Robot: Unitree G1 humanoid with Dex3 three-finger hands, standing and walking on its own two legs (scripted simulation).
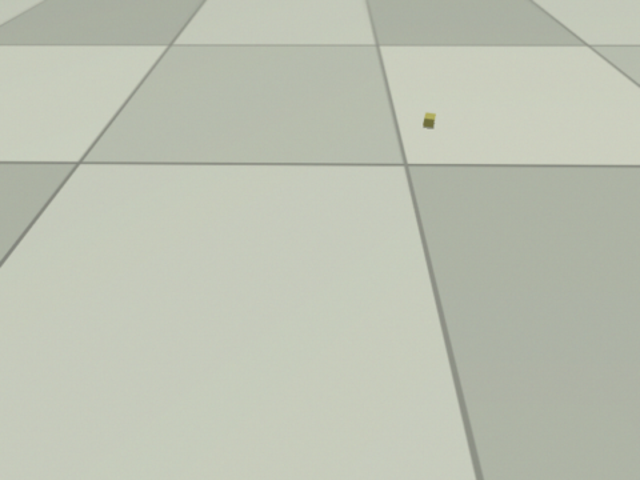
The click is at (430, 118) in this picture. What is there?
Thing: small box
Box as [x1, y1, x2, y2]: [423, 113, 435, 127]
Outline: 426,113 423,125 432,127 435,114
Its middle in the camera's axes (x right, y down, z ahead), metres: +0.69 -0.76 +2.47
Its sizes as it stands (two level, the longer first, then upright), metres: 0.078 0.062 0.053
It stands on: the floor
